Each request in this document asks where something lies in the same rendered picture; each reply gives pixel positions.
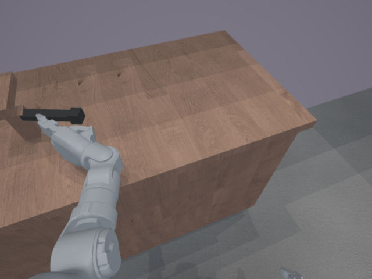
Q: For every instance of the robot left upper arm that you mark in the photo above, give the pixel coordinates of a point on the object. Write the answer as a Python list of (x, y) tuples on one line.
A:
[(87, 254)]

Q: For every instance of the robot left forearm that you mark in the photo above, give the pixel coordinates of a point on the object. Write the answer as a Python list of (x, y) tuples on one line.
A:
[(99, 196)]

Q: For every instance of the robot left hand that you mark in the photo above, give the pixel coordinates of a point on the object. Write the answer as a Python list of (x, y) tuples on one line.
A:
[(70, 141)]

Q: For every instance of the tap lever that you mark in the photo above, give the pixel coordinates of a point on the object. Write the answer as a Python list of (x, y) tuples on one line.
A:
[(74, 115)]

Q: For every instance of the counter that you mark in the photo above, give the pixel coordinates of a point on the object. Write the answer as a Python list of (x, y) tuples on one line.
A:
[(199, 124)]

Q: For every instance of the robot right hand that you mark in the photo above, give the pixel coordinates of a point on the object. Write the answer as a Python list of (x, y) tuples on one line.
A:
[(289, 274)]

